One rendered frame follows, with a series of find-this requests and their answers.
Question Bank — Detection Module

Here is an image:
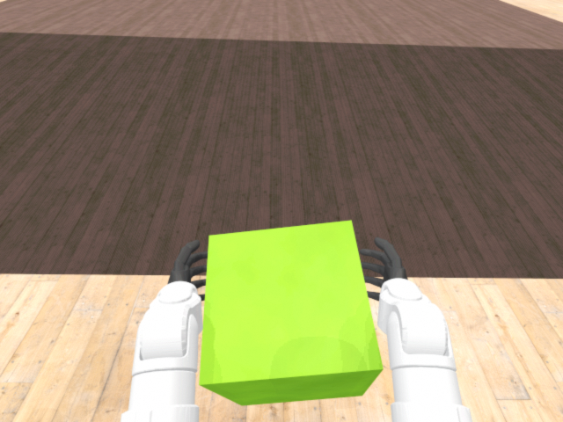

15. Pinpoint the carton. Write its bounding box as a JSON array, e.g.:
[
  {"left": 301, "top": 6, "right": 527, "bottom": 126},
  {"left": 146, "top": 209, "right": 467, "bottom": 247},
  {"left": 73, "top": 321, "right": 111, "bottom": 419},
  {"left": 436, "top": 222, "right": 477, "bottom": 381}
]
[{"left": 199, "top": 221, "right": 384, "bottom": 406}]

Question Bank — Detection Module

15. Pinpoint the right robot hand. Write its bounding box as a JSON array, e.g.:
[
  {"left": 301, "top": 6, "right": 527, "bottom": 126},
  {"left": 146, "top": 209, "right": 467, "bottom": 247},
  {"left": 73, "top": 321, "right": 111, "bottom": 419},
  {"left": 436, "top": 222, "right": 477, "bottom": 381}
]
[{"left": 360, "top": 237, "right": 408, "bottom": 301}]

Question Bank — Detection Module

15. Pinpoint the left robot forearm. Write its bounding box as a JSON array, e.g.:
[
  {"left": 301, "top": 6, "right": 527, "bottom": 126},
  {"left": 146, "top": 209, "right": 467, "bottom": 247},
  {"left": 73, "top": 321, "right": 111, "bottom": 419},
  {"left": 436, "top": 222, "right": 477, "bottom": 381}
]
[{"left": 121, "top": 281, "right": 203, "bottom": 422}]

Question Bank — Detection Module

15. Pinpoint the left robot hand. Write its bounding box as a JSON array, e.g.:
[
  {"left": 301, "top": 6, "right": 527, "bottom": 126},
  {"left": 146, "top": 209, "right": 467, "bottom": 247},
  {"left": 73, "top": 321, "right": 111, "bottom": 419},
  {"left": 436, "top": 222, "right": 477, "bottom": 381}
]
[{"left": 167, "top": 240, "right": 208, "bottom": 301}]

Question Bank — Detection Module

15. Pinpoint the right robot forearm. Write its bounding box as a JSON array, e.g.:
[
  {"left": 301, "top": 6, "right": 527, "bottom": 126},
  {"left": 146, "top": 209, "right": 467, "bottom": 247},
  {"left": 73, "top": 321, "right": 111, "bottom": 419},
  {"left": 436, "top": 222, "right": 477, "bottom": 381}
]
[{"left": 377, "top": 278, "right": 472, "bottom": 422}]

